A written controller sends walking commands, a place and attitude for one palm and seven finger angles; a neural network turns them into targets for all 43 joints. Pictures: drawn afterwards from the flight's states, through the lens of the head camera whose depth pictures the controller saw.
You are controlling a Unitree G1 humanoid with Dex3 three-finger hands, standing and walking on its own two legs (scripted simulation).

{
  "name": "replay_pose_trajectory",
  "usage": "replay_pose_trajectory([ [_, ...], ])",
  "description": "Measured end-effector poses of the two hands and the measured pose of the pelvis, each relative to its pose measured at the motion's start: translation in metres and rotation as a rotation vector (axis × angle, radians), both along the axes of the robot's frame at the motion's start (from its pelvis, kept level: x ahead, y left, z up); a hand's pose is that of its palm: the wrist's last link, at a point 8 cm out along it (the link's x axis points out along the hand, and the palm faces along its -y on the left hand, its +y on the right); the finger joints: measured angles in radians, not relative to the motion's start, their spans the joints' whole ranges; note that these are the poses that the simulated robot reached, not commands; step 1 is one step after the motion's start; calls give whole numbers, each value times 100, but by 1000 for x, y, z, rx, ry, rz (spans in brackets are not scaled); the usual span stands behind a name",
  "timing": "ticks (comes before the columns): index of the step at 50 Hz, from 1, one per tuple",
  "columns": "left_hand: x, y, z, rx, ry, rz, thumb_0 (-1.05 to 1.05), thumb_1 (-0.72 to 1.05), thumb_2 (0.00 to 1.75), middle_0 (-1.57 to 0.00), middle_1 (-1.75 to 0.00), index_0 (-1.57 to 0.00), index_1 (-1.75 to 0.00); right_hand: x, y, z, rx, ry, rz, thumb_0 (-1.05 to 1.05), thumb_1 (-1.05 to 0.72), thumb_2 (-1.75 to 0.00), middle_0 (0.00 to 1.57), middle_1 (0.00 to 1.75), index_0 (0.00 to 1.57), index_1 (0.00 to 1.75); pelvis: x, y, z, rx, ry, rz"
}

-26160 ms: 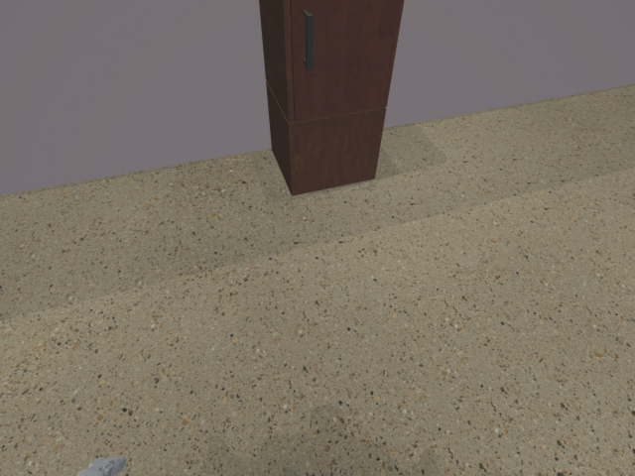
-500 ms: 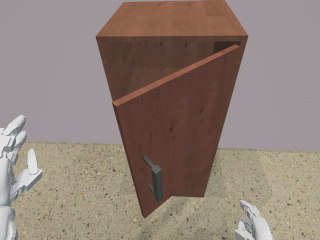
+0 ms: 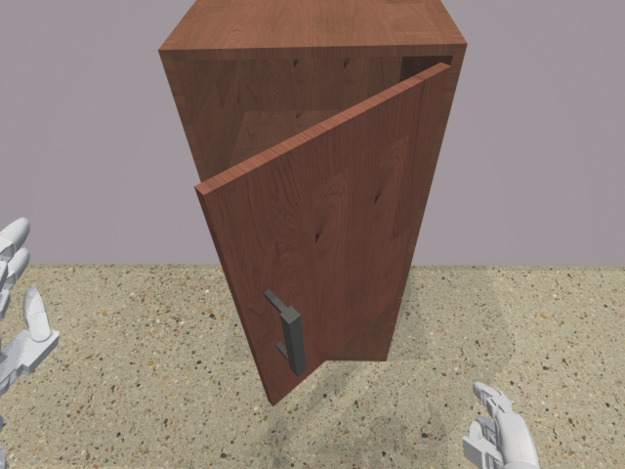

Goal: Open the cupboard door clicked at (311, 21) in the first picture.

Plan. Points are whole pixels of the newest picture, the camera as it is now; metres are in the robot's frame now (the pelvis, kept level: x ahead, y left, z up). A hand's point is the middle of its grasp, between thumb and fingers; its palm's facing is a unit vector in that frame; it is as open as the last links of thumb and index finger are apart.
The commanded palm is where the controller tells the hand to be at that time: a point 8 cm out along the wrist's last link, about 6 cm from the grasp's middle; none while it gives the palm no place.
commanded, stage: step back with the hand held close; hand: left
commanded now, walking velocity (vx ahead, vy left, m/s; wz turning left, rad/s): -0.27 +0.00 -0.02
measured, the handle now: (285, 335) +0.32 +0.07 -0.05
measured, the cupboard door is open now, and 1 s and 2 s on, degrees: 43 43 43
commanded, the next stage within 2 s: stop stepping back and stand still in 0.96 s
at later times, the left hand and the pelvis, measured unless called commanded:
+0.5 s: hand out of the picture +0.12 +0.29 +0.16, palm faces +0.41 -0.74 -0.53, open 7.4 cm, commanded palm +0.06 +0.33 +0.17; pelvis -0.07 +0.02 -0.01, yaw +1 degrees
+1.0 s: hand out of the picture +0.05 +0.28 +0.16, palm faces +0.41 -0.78 -0.47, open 7.4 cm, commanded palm -0.01 +0.32 +0.17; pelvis -0.16 +0.03 -0.02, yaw -1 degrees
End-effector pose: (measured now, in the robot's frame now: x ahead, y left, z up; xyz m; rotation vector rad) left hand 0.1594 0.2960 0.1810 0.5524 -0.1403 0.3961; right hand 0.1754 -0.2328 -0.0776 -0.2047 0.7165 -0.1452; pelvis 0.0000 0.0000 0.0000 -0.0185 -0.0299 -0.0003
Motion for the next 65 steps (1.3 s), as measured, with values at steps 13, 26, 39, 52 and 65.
replay_pose_trajectory([
  [13,-29,13,-4,30,7,-55,1,89,90,-21,-31,-21,-30,-49,4,1,-42,49,-64,1,-91,-90,20,30,20,30,-36,16,-3,-11,17,-12],
  [26,-81,27,-3,96,-64,-27,1,89,90,-21,-31,-21,-30,-86,26,-7,-33,17,8,1,-90,-89,20,30,20,30,-78,22,-14,-23,10,28],
  [39,-114,46,-1,69,-174,-24,1,89,90,-21,-31,-21,-30,-120,36,-8,-89,27,4,1,-90,-89,20,30,20,30,-112,37,-19,-69,-7,53],
  [52,-154,22,-3,42,-132,-101,1,89,90,-21,-30,-21,-30,-154,50,-15,-6,29,65,1,-90,-89,20,30,20,30,-159,29,-18,-28,61,-26],
  [65,-181,21,4,49,-71,-177,1,89,90,-21,-30,-21,-30,-241,26,17,-51,-42,-68,1,-90,-89,20,30,20,30,-208,33,-4,-13,22,-46],
])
